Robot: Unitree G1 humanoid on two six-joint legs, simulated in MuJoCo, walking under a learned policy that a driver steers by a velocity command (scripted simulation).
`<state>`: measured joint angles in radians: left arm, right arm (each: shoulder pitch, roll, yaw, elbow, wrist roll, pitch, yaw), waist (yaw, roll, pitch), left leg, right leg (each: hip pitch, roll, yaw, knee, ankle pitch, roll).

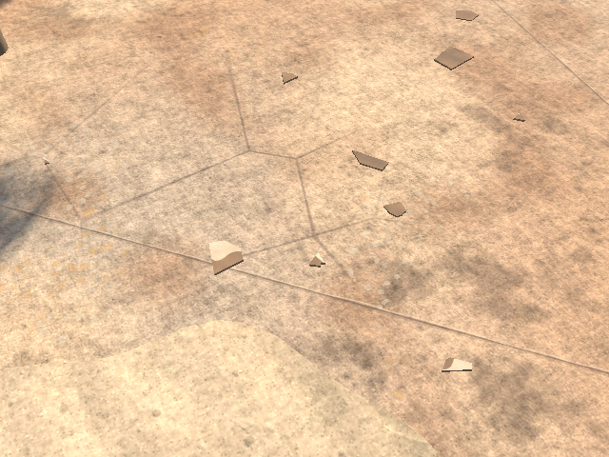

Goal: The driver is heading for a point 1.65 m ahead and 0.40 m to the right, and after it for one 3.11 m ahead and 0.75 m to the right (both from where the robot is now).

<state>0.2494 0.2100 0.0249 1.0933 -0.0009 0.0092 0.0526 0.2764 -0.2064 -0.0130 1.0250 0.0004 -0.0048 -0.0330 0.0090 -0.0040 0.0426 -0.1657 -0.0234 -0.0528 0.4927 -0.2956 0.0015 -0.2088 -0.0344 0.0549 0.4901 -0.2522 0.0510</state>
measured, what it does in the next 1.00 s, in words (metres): walks ahead: left foot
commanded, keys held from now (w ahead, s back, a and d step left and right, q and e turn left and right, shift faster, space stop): w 1.00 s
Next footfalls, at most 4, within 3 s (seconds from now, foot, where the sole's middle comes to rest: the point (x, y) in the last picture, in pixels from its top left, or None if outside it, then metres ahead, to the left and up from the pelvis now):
0.66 left None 0.42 0.10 -0.77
1.20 right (374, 367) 0.73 -0.13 -0.77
1.74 left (281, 263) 1.04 0.11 -0.77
2.30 right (383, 204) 1.27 -0.20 -0.77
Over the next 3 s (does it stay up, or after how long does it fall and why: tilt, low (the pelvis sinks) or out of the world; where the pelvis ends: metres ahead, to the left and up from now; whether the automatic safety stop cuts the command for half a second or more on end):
stays up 1.51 -0.21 0.00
